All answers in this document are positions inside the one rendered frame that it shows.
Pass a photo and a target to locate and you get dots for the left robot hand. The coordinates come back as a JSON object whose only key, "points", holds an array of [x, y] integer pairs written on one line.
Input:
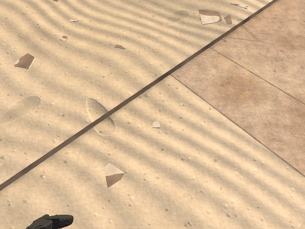
{"points": [[52, 222]]}

